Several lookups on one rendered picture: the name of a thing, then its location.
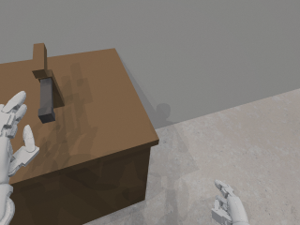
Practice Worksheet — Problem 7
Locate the counter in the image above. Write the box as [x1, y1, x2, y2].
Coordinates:
[0, 42, 159, 225]

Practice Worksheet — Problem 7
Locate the tap lever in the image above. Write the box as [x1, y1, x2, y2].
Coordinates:
[37, 78, 55, 124]

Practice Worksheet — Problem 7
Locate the right robot hand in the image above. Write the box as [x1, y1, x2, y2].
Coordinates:
[211, 179, 248, 225]

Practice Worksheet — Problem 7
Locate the robot left forearm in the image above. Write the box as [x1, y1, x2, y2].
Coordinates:
[0, 184, 15, 225]

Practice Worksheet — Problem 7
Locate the left robot hand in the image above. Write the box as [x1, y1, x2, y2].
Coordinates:
[0, 91, 39, 185]

